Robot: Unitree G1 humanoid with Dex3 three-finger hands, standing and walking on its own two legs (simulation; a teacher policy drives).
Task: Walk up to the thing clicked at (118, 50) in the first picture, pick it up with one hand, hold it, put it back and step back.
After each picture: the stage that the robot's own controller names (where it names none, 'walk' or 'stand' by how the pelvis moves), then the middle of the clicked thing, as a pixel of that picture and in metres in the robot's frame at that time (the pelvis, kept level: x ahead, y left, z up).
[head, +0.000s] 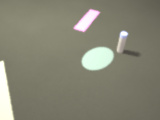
stand; (121, 42) +1.33 -0.43 -0.65
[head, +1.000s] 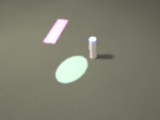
walk; (92, 48) +1.28 -0.02 -0.62
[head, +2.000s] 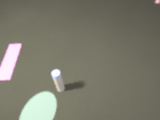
walk; (58, 81) +0.81 +0.28 -0.65
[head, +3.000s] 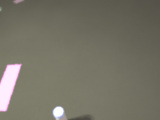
walk; (61, 118) +0.50 +0.24 -0.65
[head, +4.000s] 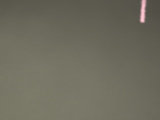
stand; out of the picture +0.37 +0.23 -0.64
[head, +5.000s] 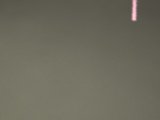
stand; out of the picture +0.35 +0.24 -0.66
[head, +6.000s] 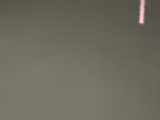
stand; out of the picture +0.34 +0.23 -0.66
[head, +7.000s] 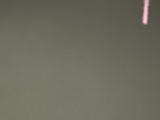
stand; out of the picture +0.34 +0.22 -0.66
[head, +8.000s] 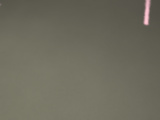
go down; out of the picture +0.35 +0.22 -0.66
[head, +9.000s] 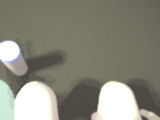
go down; (14, 61) +0.43 +0.26 -0.25
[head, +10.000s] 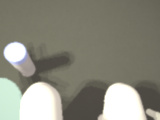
approach; (22, 62) +0.43 +0.26 -0.25
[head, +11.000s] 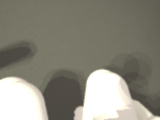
close in; out of the picture +0.40 +0.30 -0.15
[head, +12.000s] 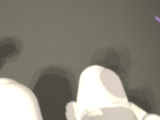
close; out of the picture +0.40 +0.31 -0.15
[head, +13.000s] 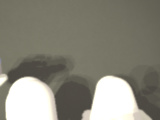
lift; out of the picture +0.34 +0.29 -0.09
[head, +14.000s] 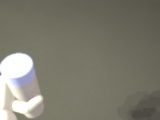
lift; (27, 91) +0.31 +0.18 +0.05
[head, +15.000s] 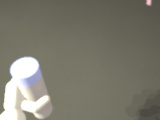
hold; (35, 92) +0.32 +0.16 +0.02
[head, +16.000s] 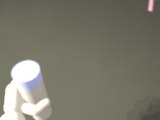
hold; (35, 95) +0.31 +0.17 +0.02
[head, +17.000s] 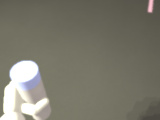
crouch; (34, 95) +0.31 +0.17 +0.02
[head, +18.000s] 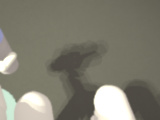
crouch; out of the picture +0.44 +0.24 -0.05
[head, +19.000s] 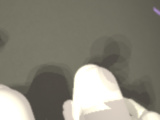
lower; out of the picture +0.41 +0.33 -0.16
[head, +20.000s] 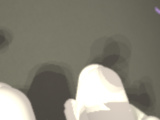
lower; out of the picture +0.41 +0.33 -0.16
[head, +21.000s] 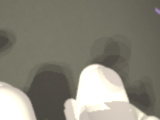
lower; out of the picture +0.40 +0.32 -0.16
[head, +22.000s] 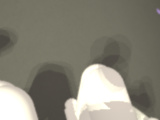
lower; out of the picture +0.40 +0.32 -0.16
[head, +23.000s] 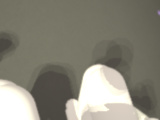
loosen; out of the picture +0.39 +0.32 -0.16
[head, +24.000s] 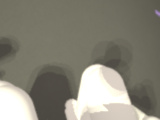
withdraw; out of the picture +0.39 +0.31 -0.16
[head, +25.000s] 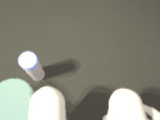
walk; (33, 68) +0.43 +0.25 -0.31
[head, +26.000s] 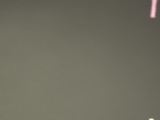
stand; out of the picture +0.36 +0.21 -0.59
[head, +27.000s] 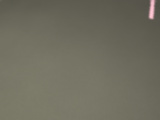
stand; out of the picture +0.37 +0.23 -0.60
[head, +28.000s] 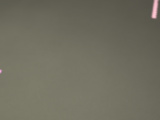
stand; out of the picture +0.37 +0.23 -0.61
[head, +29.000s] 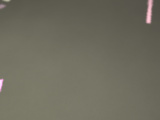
stand; out of the picture +0.38 +0.23 -0.65
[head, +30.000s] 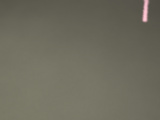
stand; out of the picture +0.34 +0.24 -0.66
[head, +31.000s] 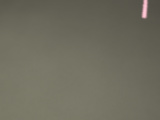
walk; out of the picture +0.35 +0.24 -0.66
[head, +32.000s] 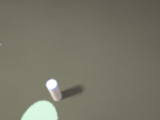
walk; (54, 91) +0.57 +0.25 -0.63
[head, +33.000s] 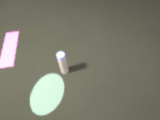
walk; (62, 63) +0.92 +0.25 -0.64
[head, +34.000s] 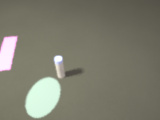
stand; (59, 67) +0.97 +0.23 -0.64
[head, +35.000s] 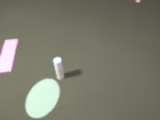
stand; (59, 68) +1.00 +0.24 -0.66
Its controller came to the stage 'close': yes
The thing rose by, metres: 0.67
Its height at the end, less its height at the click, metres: +0.00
